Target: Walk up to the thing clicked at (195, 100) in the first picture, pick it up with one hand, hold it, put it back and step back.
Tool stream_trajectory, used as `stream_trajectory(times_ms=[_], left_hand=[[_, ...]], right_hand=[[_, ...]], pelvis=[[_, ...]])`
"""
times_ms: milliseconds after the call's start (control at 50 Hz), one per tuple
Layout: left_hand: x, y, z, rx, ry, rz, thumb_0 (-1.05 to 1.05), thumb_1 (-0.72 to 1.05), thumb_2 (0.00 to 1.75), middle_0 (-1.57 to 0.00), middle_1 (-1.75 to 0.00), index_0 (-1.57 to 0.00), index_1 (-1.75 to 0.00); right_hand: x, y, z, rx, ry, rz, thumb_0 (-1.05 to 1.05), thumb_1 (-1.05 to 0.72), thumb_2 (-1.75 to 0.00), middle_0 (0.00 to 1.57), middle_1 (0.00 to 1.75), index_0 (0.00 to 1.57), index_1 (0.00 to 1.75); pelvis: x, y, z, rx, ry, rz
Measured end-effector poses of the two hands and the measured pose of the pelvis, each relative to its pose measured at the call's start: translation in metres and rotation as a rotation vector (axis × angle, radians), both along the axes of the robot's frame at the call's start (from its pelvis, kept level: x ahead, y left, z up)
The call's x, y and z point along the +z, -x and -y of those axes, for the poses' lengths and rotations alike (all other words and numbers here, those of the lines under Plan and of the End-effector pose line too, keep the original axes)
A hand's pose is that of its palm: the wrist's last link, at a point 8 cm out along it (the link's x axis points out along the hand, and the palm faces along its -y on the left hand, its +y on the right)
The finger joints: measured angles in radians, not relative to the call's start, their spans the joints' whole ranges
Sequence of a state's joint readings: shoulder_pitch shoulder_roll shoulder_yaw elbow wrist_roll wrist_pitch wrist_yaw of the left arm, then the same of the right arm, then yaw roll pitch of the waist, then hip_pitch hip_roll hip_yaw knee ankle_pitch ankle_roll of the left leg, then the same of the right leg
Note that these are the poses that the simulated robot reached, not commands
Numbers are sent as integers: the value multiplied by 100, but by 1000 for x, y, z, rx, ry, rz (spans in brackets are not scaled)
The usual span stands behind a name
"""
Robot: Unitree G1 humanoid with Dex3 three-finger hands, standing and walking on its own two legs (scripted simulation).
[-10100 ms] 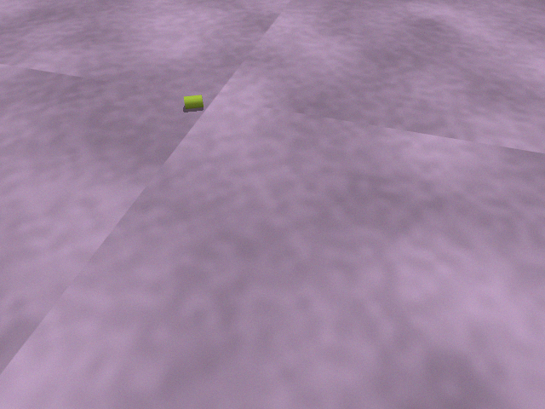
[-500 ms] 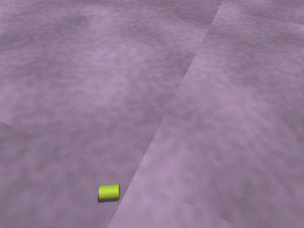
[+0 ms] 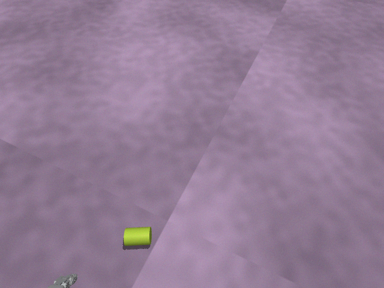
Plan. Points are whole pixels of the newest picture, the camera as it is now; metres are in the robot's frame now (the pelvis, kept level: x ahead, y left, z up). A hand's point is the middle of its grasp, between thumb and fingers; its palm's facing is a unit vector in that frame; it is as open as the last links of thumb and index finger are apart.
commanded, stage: walk up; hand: left
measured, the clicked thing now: (138, 236) +0.42 +0.27 -0.72
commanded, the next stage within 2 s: stand in 1.64 s
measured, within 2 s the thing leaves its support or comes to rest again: neither
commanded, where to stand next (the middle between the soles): +0.03 +0.03 m, yaw +0 degrees
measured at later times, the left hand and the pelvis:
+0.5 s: hand out of the picture +0.07 +0.28 -0.13, palm faces -0.02 -0.92 -0.38, open 7.4 cm; pelvis -0.01 +0.01 +0.02, yaw +0 degrees
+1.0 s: hand out of the picture +0.03 +0.27 -0.14, palm faces -0.03 -0.93 -0.36, open 7.3 cm; pelvis -0.03 +0.01 +0.02, yaw +0 degrees
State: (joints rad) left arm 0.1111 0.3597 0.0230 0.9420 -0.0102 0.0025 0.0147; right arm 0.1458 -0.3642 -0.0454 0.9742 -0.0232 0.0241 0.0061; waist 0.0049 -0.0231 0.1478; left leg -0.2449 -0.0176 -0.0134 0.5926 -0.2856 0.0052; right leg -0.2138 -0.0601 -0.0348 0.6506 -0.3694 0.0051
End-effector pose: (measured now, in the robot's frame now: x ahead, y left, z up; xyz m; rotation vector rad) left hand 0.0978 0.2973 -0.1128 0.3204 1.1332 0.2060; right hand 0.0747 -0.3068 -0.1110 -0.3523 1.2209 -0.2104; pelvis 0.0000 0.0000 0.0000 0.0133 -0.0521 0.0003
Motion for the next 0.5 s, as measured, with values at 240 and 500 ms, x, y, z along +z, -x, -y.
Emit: stream_trajectory(times_ms=[240,500], left_hand=[[11,-1,-25,-10,-47,-31,1,91,89,-20,-30,-21,-30],[19,31,-21,3,-32,-66,1,91,89,-20,-30,-21,-30]], right_hand=[[9,-43,-18,23,-30,105,1,-90,-90,20,30,21,30],[12,-30,-26,25,-70,89,1,-90,-90,20,30,20,30]], pelvis=[[5,-2,-10,-10,12,-9],[16,13,-11,-8,13,11]])
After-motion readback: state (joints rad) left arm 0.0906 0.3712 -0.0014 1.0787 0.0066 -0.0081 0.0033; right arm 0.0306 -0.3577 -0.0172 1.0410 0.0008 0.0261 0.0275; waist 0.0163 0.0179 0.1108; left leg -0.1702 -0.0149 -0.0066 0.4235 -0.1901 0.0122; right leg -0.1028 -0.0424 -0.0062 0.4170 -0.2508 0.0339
